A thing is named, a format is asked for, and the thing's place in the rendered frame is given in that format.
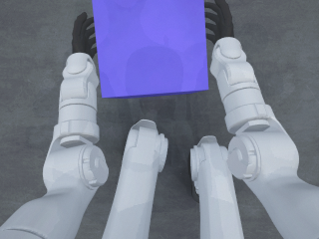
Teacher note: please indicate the robot right hand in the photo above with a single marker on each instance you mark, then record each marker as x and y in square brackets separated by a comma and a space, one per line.
[223, 20]

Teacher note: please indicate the carton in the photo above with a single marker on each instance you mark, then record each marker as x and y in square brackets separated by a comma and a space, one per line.
[150, 48]

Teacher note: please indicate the robot left upper arm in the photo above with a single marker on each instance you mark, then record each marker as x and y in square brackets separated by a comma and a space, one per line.
[72, 177]

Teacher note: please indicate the right robot thigh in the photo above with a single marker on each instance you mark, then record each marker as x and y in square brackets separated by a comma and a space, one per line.
[218, 208]

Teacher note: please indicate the robot right foot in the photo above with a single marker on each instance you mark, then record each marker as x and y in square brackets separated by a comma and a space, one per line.
[193, 190]

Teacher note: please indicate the robot right upper arm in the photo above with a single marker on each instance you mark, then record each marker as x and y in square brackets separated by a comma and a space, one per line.
[267, 161]

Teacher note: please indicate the robot left hand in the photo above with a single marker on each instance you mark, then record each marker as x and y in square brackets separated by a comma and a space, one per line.
[81, 42]

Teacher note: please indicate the robot right forearm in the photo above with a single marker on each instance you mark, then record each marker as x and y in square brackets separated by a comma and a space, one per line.
[245, 108]

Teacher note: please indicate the robot left forearm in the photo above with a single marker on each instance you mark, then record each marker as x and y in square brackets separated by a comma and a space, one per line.
[77, 121]

